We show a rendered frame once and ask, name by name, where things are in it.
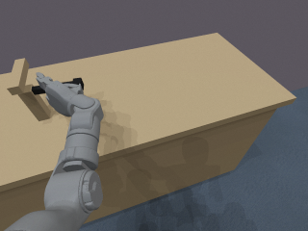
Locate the left robot forearm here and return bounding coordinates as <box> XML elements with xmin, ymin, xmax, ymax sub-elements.
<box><xmin>44</xmin><ymin>94</ymin><xmax>104</xmax><ymax>208</ymax></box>

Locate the counter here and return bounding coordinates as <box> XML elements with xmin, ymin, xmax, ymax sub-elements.
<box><xmin>0</xmin><ymin>33</ymin><xmax>296</xmax><ymax>231</ymax></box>

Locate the tap lever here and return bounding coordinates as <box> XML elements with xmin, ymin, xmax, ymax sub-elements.
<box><xmin>32</xmin><ymin>77</ymin><xmax>84</xmax><ymax>95</ymax></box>

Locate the robot left hand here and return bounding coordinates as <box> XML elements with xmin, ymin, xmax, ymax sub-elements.
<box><xmin>36</xmin><ymin>72</ymin><xmax>84</xmax><ymax>117</ymax></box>

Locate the left robot upper arm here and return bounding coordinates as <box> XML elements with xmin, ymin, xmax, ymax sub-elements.
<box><xmin>4</xmin><ymin>168</ymin><xmax>103</xmax><ymax>231</ymax></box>

